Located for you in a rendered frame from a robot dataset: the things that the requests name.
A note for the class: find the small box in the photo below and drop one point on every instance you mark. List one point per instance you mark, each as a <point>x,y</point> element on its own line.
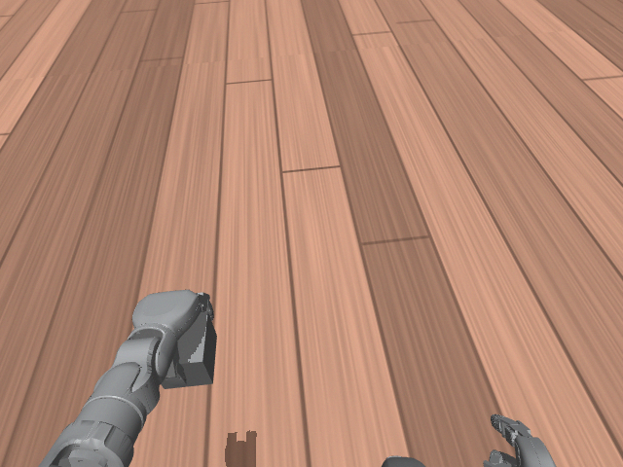
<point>197,348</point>

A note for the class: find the left robot arm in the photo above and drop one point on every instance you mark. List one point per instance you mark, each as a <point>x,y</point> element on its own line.
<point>106,429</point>

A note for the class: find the right robot hand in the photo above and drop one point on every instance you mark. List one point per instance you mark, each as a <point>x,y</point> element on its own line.
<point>530,451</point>

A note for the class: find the left robot hand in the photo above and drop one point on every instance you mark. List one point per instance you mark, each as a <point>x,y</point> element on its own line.
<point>176,310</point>

